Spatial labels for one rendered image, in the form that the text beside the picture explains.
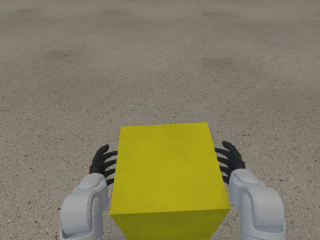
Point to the robot right hand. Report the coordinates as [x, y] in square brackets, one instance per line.
[233, 162]

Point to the robot left forearm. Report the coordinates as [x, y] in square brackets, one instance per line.
[81, 213]

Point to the carton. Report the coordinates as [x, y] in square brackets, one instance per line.
[168, 184]

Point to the robot right forearm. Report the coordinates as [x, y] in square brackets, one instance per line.
[262, 211]

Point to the robot left hand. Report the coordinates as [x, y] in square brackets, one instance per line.
[99, 165]

